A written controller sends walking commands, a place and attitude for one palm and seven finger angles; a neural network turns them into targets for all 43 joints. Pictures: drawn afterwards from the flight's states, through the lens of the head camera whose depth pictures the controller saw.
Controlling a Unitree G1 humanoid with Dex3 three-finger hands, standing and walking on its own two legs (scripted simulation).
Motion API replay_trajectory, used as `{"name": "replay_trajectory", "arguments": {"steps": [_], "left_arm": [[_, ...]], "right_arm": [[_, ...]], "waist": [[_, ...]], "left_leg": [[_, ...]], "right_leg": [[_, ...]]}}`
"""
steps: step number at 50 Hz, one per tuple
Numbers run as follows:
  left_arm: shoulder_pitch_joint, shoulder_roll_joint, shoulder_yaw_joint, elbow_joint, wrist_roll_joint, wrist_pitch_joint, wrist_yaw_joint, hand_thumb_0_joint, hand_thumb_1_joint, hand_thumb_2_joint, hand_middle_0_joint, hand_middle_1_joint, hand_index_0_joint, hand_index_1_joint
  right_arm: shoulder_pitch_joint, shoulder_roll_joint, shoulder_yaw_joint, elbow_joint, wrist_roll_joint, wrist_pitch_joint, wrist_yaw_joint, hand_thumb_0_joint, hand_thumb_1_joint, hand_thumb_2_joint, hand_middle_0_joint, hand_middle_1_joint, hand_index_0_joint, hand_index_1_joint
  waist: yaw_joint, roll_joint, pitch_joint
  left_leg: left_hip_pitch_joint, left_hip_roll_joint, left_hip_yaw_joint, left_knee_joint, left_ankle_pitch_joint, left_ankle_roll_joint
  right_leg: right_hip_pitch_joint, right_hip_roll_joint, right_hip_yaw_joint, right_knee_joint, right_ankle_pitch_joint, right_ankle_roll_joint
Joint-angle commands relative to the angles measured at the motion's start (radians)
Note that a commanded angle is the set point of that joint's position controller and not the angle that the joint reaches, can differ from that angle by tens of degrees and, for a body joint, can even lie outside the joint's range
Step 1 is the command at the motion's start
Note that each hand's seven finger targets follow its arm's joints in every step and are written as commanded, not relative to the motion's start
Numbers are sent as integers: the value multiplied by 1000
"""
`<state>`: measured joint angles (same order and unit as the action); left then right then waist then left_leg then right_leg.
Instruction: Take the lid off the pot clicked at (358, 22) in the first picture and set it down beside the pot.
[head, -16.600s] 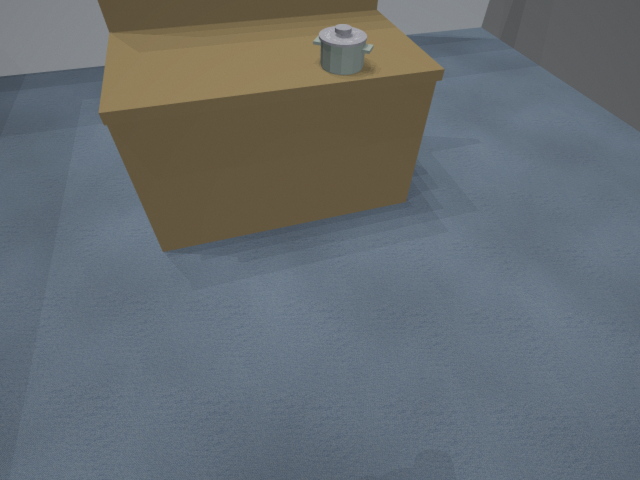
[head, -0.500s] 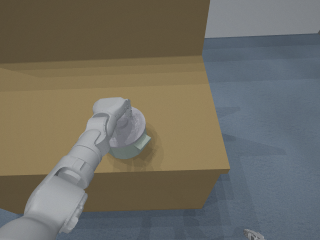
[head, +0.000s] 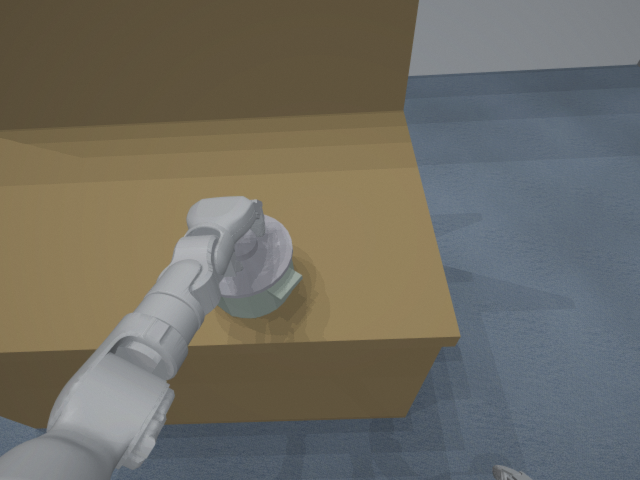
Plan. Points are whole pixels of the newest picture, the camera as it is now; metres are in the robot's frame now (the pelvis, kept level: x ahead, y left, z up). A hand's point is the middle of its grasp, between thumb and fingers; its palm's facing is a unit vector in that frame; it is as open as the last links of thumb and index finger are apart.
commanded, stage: lift the lid straight up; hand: left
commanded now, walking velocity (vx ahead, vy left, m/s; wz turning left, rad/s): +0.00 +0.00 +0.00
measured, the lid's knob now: (239, 244) +0.45 +0.12 +0.00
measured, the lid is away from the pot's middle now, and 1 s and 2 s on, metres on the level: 0.01 0.01 0.01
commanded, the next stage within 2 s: move the lid sideways beside the pot in 1.84 s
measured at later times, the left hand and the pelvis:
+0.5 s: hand (216, 234) +0.42 +0.14 +0.07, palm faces -0.30 -0.06 -0.95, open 8.5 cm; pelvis +0.00 +0.00 +0.00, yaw +1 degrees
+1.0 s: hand (212, 210) +0.43 +0.13 +0.11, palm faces -0.25 -0.04 -0.97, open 8.6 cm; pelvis -0.01 +0.00 +0.01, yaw +1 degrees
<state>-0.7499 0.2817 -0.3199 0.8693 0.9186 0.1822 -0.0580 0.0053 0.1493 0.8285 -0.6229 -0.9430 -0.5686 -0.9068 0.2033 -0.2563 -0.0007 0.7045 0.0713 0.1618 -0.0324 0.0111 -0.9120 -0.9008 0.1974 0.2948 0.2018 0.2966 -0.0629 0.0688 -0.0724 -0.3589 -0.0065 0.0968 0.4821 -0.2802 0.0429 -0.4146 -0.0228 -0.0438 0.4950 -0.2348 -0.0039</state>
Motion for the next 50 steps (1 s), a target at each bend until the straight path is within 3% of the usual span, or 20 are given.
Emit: {"name": "replay_trajectory", "arguments": {"steps": [1, 4, 6, 10, 11, 15, 18, 19, 20, 24, 29, 34, 35, 36, 38, 40, 45, 47, 49, 50], "left_arm": [[-584, 210, 103, -278, -3, -11, 56, 0, 559, 1025, -816, -1049, -766, -1010], [-563, 225, 111, -272, 6, -1, 55, 0, 560, 1026, -817, -1049, -766, -1010], [-537, 179, 77, -261, 1, 4, 48, 0, 560, 1026, -817, -1049, -767, -1011], [-547, 247, 127, -257, 1, 20, 36, 0, 560, 1026, -817, -1049, -767, -1011], [-520, 257, 136, -233, -2, 26, 32, 0, 560, 1026, -817, -1049, -767, -1011], [-601, 227, 93, -338, 0, 14, 9, 0, 560, 1026, -817, -1049, -767, -1011], [-560, 272, 128, -340, -3, 17, -3, 0, 560, 1026, -817, -1049, -767, -1011], [-560, 242, 103, -351, -7, 18, -10, 0, 560, 1026, -817, -1049, -767, -1011], [-560, 256, 119, -370, -14, 13, -14, 0, 560, 1026, -817, -1049, -767, -1011], [-555, 222, 78, -317, -5, 36, -27, 0, 560, 1026, -817, -1049, -767, -1011], [-623, 211, 61, -419, -16, 29, -39, 0, 560, 1026, -817, -1049, -767, -1011], [-653, 215, 64, -361, -16, 45, -40, 0, 560, 1026, -817, -1049, -767, -1011], [-673, 246, 94, -382, -19, 41, -39, 0, 560, 1026, -817, -1049, -767, -1011], [-678, 228, 69, -379, -15, 43, -38, 0, 560, 1026, -817, -1049, -767, -1011], [-679, 249, 91, -337, -14, 54, -36, 0, 560, 1026, -817, -1049, -767, -1011], [-676, 306, 143, -361, -15, 54, -37, 0, 560, 1026, -817, -1049, -767, -1011], [-641, 238, 86, -372, 0, 75, -60, 0, 560, 1026, -817, -1049, -767, -1011], [-636, 223, 72, -325, -9, 99, -75, 0, 560, 1026, -817, -1049, -767, -1011], [-667, 239, 76, -332, -21, 105, -91, 0, 560, 1026, -817, -1049, -767, -1011], [-686, 282, 116, -368, -28, 97, -97, 0, 560, 1026, -817, -1049, -767, -1011]], "right_arm": [[-30, -112, -39, -112, -5, -50, -11, 0, -900, -900, 200, 300, 200, 300], [-33, -114, -34, -105, -3, -51, -10, 0, -900, -900, 200, 300, 200, 300], [-41, -110, -36, -110, -3, -56, -6, 0, -900, -900, 200, 300, 200, 300], [-51, -118, -29, -112, -3, -56, -7, 0, -900, -900, 200, 300, 200, 300], [-49, -119, -28, -112, -3, -55, -9, 0, -900, -900, 200, 300, 200, 300], [-71, -109, -27, -130, 0, -67, -11, 0, -900, -900, 200, 300, 200, 300], [-68, -114, -25, -129, 0, -67, -9, 0, -900, -900, 200, 300, 200, 300], [-74, -110, -25, -133, 0, -69, -9, 0, -900, -900, 200, 300, 200, 300], [-80, -108, -26, -140, 1, -71, -7, 0, -900, -900, 200, 300, 200, 300], [-91, -114, -19, -132, 6, -60, -3, 0, -900, -900, 200, 300, 200, 300], [-107, -105, -18, -146, 5, -73, -2, 0, -900, -900, 200, 300, 200, 300], [-105, -108, -11, -129, 7, -72, -6, 0, -900, -900, 200, 300, 200, 300], [-109, -109, -12, -132, 5, -76, -7, 0, -900, -900, 200, 300, 200, 300], [-115, -106, -8, -134, 6, -79, -7, 0, -900, -900, 200, 300, 200, 300], [-107, -108, -5, -127, 4, -81, -11, 0, -900, -900, 200, 300, 200, 300], [-118, -111, -3, -139, 0, -87, -14, 0, -900, -900, 200, 300, 200, 300], [-129, -106, -6, -148, 1, -90, 0, 0, -900, -900, 200, 300, 200, 300], [-133, -111, -3, -144, 3, -81, 2, 0, -900, -900, 200, 300, 200, 300], [-135, -113, -2, -146, 6, -82, -5, 0, -900, -900, 200, 300, 200, 300], [-138, -115, -3, -154, 5, -87, -8, 0, -900, -900, 200, 300, 200, 300]], "waist": [[-5, -62, -452], [0, -67, -448], [-4, -73, -412], [10, -81, -405], [11, -110, -401], [3, -65, -437], [12, -77, -443], [9, -73, -449], [13, -69, -448], [7, -79, -363], [6, -42, -432], [6, -86, -373], [13, -78, -388], [9, -68, -381], [15, -94, -377], [31, -98, -411], [27, -83, -415], [23, -94, -361], [17, -114, -359], [25, -114, -380]], "left_leg": [[212, 4, -83, -22, 396, 27], [213, 3, -85, -27, 407, 25], [212, 7, -85, -29, 404, 26], [184, -3, -80, -41, 373, 27], [174, -4, -77, -45, 359, 29], [215, -4, -81, -42, 392, 31], [224, -2, -89, -45, 406, 29], [238, -3, -85, -43, 412, 31], [230, -4, -87, -41, 420, 31], [205, -2, -89, -57, 360, 25], [275, -3, -106, -50, 411, 22], [242, 0, -107, -71, 343, 18], [245, 0, -106, -74, 348, 17], [246, -2, -106, -79, 334, 16], [226, -3, -105, -86, 311, 17], [222, -7, -106, -87, 329, 19], [243, 0, -106, -79, 395, 17], [216, -3, -100, -86, 346, 16], [211, -8, -94, -90, 301, 23], [214, -9, -100, -92, 315, 24]], "right_leg": [[229, 22, 25, -13, 414, -33], [235, 20, 25, -19, 430, -33], [219, 22, 22, -26, 414, -32], [257, 17, 27, -33, 421, -34], [273, 17, 28, -33, 420, -31], [272, 13, 30, -36, 440, -32], [290, 13, 28, -35, 448, -32], [284, 13, 28, -38, 455, -30], [296, 11, 30, -40, 460, -31], [247, 14, 20, -50, 398, -34], [256, 15, 20, -41, 403, -36], [233, 17, 10, -52, 346, -37], [246, 15, 12, -53, 348, -39], [243, 16, 13, -52, 336, -38], [259, 12, 14, -56, 329, -37], [306, 7, 24, -56, 358, -38], [296, 8, 19, -56, 397, -39], [278, 8, 14, -60, 372, -37], [283, 6, 21, -68, 355, -32], [305, 3, 23, -66, 364, -34]]}}
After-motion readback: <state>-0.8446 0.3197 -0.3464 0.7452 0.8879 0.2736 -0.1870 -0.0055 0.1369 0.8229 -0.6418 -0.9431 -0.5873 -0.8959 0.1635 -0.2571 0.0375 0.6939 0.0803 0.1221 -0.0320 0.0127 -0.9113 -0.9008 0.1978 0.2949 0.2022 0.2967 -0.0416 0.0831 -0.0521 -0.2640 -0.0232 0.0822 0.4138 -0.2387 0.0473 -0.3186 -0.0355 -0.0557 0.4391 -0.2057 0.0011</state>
